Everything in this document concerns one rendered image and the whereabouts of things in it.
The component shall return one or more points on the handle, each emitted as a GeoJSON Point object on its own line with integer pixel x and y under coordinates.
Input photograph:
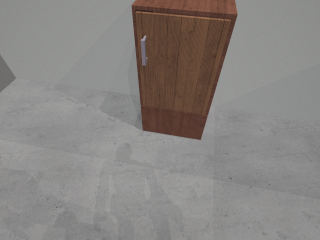
{"type": "Point", "coordinates": [143, 51]}

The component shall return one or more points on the cupboard door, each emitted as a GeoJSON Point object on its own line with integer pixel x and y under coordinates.
{"type": "Point", "coordinates": [183, 55]}

